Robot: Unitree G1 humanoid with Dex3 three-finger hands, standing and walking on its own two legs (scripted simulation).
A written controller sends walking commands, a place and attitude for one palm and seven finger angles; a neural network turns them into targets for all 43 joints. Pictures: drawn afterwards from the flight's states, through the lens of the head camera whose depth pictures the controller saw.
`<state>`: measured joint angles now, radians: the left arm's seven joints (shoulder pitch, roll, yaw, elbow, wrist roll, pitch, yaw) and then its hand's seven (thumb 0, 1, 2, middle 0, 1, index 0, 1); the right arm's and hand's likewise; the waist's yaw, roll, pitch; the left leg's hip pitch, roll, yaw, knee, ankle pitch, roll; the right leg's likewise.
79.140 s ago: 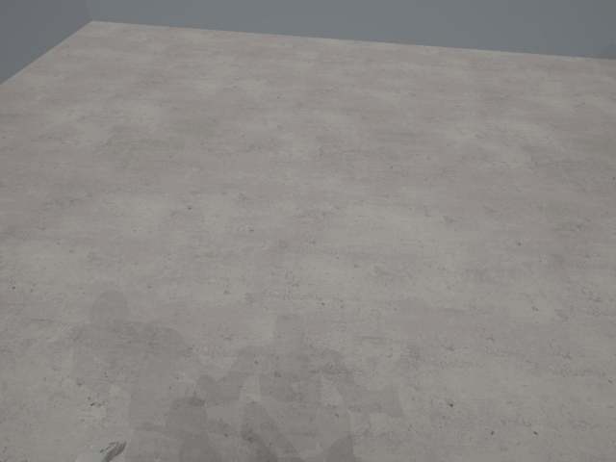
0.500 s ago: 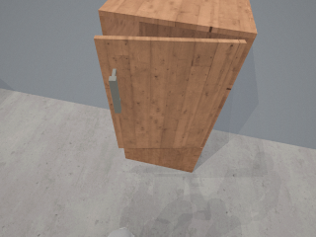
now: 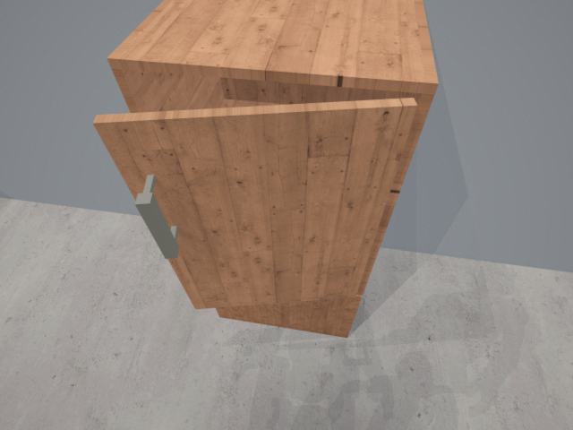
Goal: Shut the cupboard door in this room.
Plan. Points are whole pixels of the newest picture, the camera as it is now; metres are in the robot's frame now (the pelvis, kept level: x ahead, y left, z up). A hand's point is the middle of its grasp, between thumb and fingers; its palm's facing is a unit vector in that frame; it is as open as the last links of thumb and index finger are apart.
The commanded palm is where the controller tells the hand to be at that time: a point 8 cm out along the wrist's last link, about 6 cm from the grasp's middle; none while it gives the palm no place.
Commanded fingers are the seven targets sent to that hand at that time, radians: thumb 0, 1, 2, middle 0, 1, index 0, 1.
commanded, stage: come to a stop and stand still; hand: left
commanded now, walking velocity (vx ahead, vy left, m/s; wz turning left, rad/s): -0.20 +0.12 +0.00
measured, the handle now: (161, 218) +0.42 +0.22 +0.03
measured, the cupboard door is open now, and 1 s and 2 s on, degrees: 14 14 14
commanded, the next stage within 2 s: look again from close up in 0.90 s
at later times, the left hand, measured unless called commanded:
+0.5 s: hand out of the picture -0.01 +0.19 -0.16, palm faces -0.01 -0.96 -0.28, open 7.4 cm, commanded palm none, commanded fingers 0.00 0.90 0.90 -0.20 -0.30 -0.20 -0.30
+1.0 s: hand out of the picture -0.04 +0.16 -0.17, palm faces -0.04 -0.98 -0.20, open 7.4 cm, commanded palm none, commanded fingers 0.00 0.90 0.90 -0.20 -0.30 -0.20 -0.30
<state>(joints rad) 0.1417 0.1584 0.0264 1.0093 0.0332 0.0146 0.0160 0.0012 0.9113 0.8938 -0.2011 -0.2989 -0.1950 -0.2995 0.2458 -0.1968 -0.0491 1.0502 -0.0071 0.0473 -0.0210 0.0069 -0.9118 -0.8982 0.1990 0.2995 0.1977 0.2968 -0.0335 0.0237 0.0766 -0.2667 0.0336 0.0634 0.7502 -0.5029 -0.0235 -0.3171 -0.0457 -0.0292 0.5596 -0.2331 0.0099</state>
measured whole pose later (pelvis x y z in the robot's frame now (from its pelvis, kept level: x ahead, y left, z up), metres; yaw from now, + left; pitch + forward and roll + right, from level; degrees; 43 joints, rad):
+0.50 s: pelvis -0.04 +0.00 +0.00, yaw -1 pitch -1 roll +0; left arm 0.27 0.17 0.00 1.03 0.02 0.00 0.05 0.00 0.91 0.89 -0.20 -0.30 -0.19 -0.30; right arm 0.17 -0.18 -0.03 0.97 -0.01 0.01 -0.01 0.01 -0.90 -0.90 0.20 0.30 0.20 0.30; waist -0.01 0.05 0.06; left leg -0.26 0.03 0.09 0.55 -0.27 0.01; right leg -0.20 0.02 0.00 0.55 -0.33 -0.02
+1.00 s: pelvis -0.05 -0.01 +0.01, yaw -1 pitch +0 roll +1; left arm 0.30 0.18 -0.02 1.05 0.02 0.00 0.02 0.00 0.91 0.89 -0.20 -0.30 -0.20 -0.30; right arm 0.36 -0.17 0.00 1.10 -0.02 0.00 -0.01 0.01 -0.91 -0.90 0.20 0.30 0.20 0.30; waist -0.02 -0.02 0.03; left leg -0.26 0.03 0.08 0.47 -0.20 0.00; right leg -0.22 0.02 0.00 0.50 -0.28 -0.03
